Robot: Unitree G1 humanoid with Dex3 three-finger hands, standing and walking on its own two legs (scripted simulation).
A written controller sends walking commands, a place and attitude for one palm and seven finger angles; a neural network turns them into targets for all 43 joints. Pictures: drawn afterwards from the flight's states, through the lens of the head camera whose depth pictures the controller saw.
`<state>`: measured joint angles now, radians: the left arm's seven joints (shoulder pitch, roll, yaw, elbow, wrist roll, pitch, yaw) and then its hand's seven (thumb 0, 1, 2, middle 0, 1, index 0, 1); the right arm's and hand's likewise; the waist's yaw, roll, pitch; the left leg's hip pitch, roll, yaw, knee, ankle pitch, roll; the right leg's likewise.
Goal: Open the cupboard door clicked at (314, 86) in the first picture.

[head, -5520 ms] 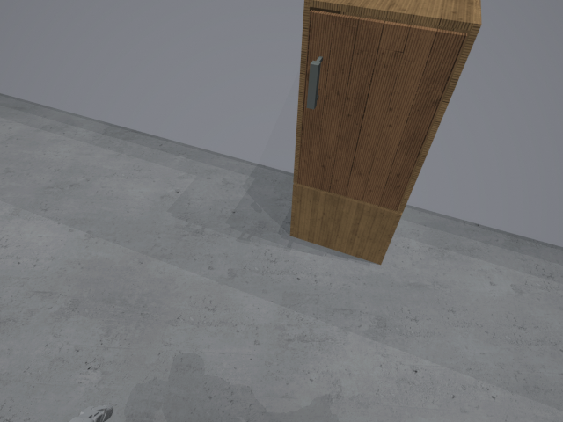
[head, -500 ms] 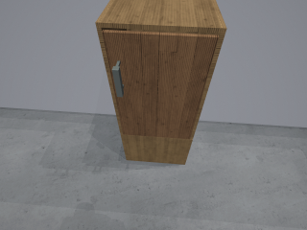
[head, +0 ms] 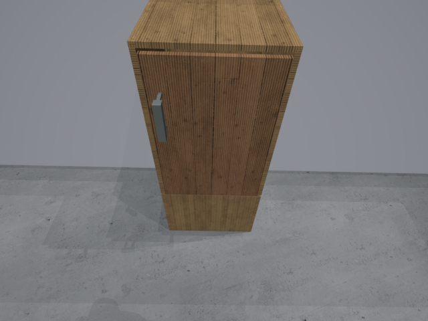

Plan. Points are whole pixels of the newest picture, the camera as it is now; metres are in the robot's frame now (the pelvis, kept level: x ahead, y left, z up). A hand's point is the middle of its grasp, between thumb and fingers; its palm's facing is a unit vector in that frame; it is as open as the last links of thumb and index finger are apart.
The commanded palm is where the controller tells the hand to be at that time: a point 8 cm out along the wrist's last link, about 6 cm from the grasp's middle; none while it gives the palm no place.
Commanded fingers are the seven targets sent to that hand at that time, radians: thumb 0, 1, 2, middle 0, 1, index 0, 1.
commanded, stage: look again from close up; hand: left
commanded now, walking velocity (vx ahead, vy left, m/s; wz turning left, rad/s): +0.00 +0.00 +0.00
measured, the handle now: (161, 117) +0.62 +0.19 +0.01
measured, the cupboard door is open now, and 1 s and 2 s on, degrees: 0 0 0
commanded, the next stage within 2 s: shuffle to correct the standing spot in 0.62 s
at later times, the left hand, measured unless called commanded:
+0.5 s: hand out of the picture -0.03 +0.15 -0.18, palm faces +0.02 -0.98 -0.21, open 7.4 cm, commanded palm none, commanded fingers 0.00 0.90 0.90 -0.20 -0.30 -0.20 -0.30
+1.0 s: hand out of the picture -0.02 +0.13 -0.20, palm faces +0.07 -0.99 -0.15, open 7.4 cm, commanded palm none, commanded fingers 0.00 0.90 0.90 -0.20 -0.30 -0.20 -0.30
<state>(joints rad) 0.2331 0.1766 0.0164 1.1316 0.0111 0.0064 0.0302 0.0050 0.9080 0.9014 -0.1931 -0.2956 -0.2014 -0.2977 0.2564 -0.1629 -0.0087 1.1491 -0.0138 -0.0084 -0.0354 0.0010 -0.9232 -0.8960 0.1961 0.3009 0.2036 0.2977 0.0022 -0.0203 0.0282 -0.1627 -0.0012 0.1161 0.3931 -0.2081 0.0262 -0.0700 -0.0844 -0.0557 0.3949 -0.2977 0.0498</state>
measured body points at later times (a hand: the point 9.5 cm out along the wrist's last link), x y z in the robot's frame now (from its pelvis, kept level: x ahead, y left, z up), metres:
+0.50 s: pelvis -0.02 -0.02 -0.01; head -0.02 -0.04 +0.44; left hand -0.03 +0.20 -0.16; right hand -0.02 -0.24 -0.17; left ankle +0.00 +0.10 -0.74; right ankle -0.06 -0.14 -0.74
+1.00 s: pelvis +0.02 -0.03 -0.02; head +0.03 -0.02 +0.43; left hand -0.02 +0.19 -0.18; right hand +0.02 -0.26 -0.17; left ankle +0.00 +0.10 -0.74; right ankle -0.05 -0.14 -0.74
